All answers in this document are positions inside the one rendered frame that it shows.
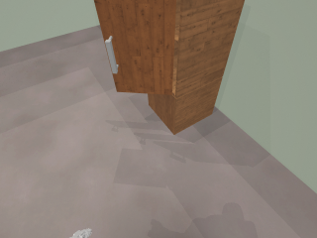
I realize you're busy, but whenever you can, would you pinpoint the handle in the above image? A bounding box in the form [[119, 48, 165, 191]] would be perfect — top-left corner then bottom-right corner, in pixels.
[[105, 36, 119, 74]]

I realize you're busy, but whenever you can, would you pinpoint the cupboard door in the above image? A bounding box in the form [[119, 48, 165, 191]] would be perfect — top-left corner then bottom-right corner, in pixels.
[[94, 0, 176, 95]]

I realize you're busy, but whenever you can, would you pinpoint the robot left hand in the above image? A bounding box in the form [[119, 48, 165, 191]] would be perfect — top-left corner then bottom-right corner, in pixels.
[[69, 228, 92, 238]]

